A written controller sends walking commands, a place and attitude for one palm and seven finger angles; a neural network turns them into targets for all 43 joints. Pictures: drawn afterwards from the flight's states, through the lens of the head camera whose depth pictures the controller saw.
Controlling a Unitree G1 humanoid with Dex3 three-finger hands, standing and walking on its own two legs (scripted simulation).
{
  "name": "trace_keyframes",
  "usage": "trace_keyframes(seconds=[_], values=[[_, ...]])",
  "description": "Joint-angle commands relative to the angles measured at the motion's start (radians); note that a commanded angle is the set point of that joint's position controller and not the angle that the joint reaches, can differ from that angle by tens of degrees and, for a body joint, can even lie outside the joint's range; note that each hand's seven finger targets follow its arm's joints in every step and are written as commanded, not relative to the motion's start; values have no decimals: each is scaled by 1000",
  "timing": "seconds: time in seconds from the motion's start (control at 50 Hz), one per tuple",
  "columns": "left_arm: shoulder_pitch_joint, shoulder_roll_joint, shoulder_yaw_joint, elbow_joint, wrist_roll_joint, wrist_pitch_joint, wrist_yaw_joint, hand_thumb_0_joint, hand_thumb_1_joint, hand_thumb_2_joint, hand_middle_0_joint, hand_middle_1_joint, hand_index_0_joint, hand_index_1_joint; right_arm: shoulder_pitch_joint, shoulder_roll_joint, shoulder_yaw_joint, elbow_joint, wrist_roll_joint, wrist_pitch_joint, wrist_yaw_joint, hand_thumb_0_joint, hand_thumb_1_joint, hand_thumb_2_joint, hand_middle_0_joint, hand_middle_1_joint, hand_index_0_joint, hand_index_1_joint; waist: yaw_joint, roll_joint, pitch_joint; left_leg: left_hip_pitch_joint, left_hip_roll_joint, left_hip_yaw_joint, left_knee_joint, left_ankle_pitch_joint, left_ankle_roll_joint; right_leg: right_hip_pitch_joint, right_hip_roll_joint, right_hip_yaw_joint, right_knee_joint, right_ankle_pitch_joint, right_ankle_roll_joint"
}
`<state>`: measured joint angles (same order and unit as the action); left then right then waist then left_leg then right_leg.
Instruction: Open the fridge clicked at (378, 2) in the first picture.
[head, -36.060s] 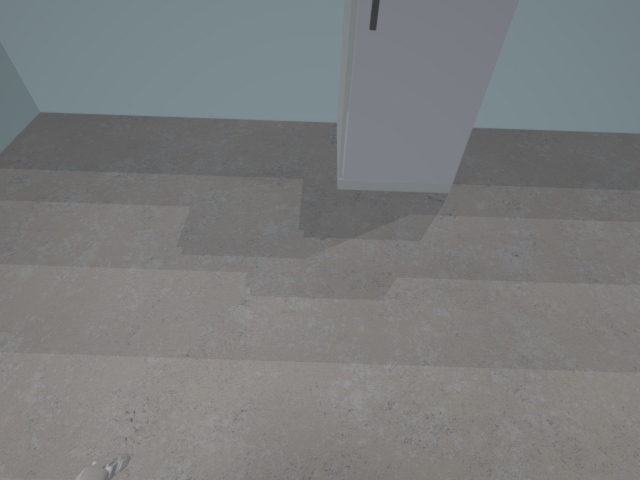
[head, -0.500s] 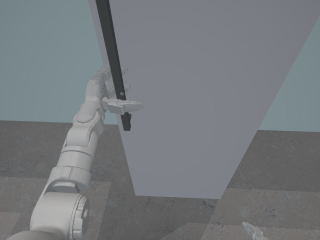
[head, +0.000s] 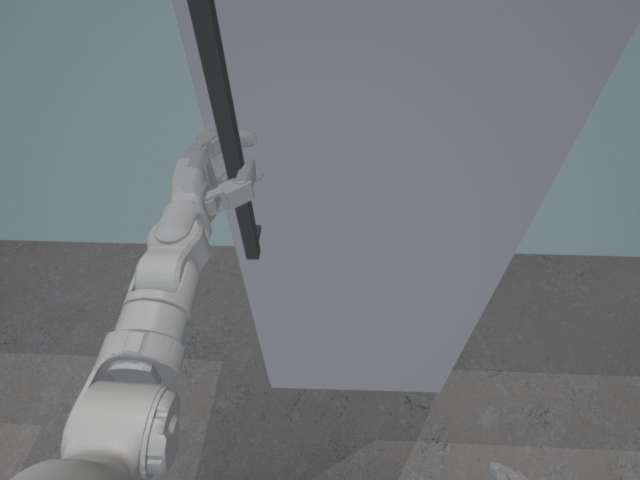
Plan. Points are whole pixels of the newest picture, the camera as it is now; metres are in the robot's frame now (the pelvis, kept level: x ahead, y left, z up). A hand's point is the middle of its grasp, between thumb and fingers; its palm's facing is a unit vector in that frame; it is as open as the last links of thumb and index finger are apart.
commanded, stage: grip the handle and tug to test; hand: left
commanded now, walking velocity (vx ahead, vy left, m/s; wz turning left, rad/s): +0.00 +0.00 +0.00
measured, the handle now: (230, 117) +0.48 +0.12 +0.23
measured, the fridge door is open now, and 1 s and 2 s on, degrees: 1 8 38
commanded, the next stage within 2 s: pull the door a little, standing still in 0.66 s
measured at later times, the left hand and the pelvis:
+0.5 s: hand (247, 188) +0.42 +0.10 +0.18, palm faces -0.02 -1.00 +0.02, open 5.8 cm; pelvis +0.01 -0.01 +0.00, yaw -1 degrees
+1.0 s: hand (248, 214) +0.37 +0.09 +0.18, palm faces -0.03 -1.00 +0.01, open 5.8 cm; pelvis +0.01 -0.01 +0.00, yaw +0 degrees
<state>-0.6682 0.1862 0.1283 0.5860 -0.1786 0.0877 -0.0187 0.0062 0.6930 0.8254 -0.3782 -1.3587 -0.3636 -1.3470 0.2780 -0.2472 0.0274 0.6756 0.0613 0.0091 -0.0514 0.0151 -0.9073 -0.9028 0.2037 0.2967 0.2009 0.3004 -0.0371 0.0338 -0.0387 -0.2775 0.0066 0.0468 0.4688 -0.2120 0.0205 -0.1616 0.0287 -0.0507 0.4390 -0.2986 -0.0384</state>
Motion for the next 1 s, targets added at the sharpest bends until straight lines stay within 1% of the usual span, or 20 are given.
trace_keyframes(seconds=[0.0,0.02,0.06,0.14,0.18,0.24,0.28,0.34,0.36,0.38,0.42,0.54,0.58,0.62,0.64,0.74,0.76,0.82,0.86,0.98], values=[[-488,160,44,-264,1,-73,-6,0,900,900,-450,-1400,-450,-1400,-79,-122,-47,-137,-7,-50,-11,0,-900,-900,200,300,200,300,7,-61,-300,255,-8,-48,-1,276,33,-33,6,26,-51,390,18],[-454,192,74,-259,2,-74,-3,0,900,900,-450,-1400,-450,-1400,-75,-127,-49,-138,-8,-47,-12,0,-900,-900,200,300,200,300,18,-81,-302,247,-7,-44,-3,281,35,-9,4,26,-53,399,19],[-435,150,42,-279,1,-67,-6,0,900,900,-450,-1400,-450,-1400,-93,-118,-44,-149,-6,-45,-10,0,-900,-900,200,300,200,300,20,-65,-298,245,-11,-36,-4,289,35,-2,2,31,-51,428,21],[-441,166,49,-280,5,-57,-3,0,900,900,-450,-1400,-450,-1400,-91,-121,-45,-147,-5,-39,-12,0,-900,-900,200,300,200,300,14,-63,-276,243,-7,-39,-7,282,34,-10,4,28,-55,416,20],[-470,141,24,-308,10,-57,-3,0,900,900,-450,-1400,-450,-1400,-94,-116,-44,-149,-6,-40,-12,0,-900,-900,200,300,200,300,8,-35,-294,261,-9,-40,-4,292,32,-15,3,28,-52,417,17],[-409,151,42,-308,7,-53,-3,0,900,900,-450,-1400,-450,-1400,-99,-118,-47,-157,-7,-37,-10,0,-900,-900,200,300,200,300,21,-35,-303,264,-10,-38,-3,311,33,-1,3,29,-50,438,17],[-383,114,15,-349,4,-52,-6,0,900,900,-450,-1400,-450,-1400,-107,-113,-47,-166,-5,-39,-5,0,-900,-900,200,300,200,300,24,-29,-321,283,-9,-38,1,338,31,4,4,26,-45,461,15],[-326,138,34,-380,-1,-49,-9,0,900,900,-450,-1400,-450,-1400,-112,-119,-48,-174,-7,-35,-4,0,-900,-900,200,300,200,300,33,-66,-326,274,-8,-37,-3,360,32,37,2,23,-41,501,18],[-314,114,19,-401,-2,-44,-12,0,900,900,-450,-1400,-450,-1400,-120,-114,-47,-182,-6,-37,-2,0,-900,-900,200,300,200,300,34,-60,-331,280,-10,-32,0,368,34,37,2,26,-40,518,20],[-297,120,27,-385,-4,-35,-13,0,900,900,-450,-1400,-450,-1400,-119,-116,-46,-179,-6,-34,-3,0,-900,-900,200,300,200,300,32,-93,-312,269,-8,-32,-3,358,33,38,2,23,-43,517,22],[-291,125,25,-403,-4,-25,-13,0,900,900,-450,-1400,-450,-1400,-124,-120,-47,-184,-5,-30,-5,0,-900,-900,200,300,200,300,31,-97,-293,262,-10,-28,-7,346,35,44,0,24,-48,517,25],[-237,121,25,-482,0,19,-13,0,900,900,-450,-1400,-450,-1400,-150,-110,-42,-199,-5,-19,-3,0,-900,-900,200,300,200,300,43,-34,-302,283,-13,-26,-3,383,33,51,-5,27,-43,554,22],[-181,124,37,-513,-4,34,-12,0,900,900,-450,-1400,-450,-1400,-156,-108,-41,-206,-7,-16,-2,0,-900,-900,200,300,200,300,51,-57,-315,286,-13,-24,-1,403,33,67,-6,26,-40,589,25],[-162,133,35,-522,-3,46,-13,0,900,900,-450,-1400,-450,-1400,-161,-114,-40,-208,-7,-6,-4,0,-900,-900,200,300,200,300,50,-77,-302,272,-14,-24,-3,403,32,83,-9,23,-36,601,26],[-189,98,-3,-557,-5,49,-17,0,900,900,-450,-1400,-450,-1400,-173,-107,-37,-214,-7,-6,-3,0,-900,-900,200,300,200,300,40,-64,-290,277,-14,-24,-5,398,34,68,-10,25,-38,602,28],[-208,134,29,-568,-10,77,-10,0,900,900,-450,-1400,-450,-1400,-185,-108,-32,-207,-9,6,-11,0,-900,-900,200,300,200,300,33,-82,-259,269,-17,-24,-10,358,34,54,-14,32,-52,581,34],[-238,93,-15,-567,-6,82,-10,0,900,900,-450,-1400,-450,-1400,-191,-103,-29,-204,-9,6,-12,0,-900,-900,200,300,200,300,20,-79,-244,273,-18,-26,-7,353,35,38,-13,31,-51,569,33],[-146,109,12,-592,-11,87,-8,0,900,900,-450,-1400,-450,-1400,-200,-105,-30,-216,-11,7,-8,0,-900,-900,200,300,200,300,49,-63,-272,282,-20,-29,-7,366,32,64,-16,29,-47,575,31],[-107,91,0,-631,-15,89,-11,0,900,900,-450,-1400,-450,-1400,-218,-96,-24,-229,-13,8,-8,0,-900,-900,200,300,200,300,53,-53,-287,284,-22,-28,-8,367,31,74,-21,31,-44,594,33],[104,79,-11,-756,-25,93,-26,0,900,900,-450,-1400,-450,-1400,-257,-89,-15,-272,-10,18,2,0,-900,-900,200,300,200,300,76,-96,-260,254,-17,-27,-25,339,27,100,-25,28,-44,597,38]])
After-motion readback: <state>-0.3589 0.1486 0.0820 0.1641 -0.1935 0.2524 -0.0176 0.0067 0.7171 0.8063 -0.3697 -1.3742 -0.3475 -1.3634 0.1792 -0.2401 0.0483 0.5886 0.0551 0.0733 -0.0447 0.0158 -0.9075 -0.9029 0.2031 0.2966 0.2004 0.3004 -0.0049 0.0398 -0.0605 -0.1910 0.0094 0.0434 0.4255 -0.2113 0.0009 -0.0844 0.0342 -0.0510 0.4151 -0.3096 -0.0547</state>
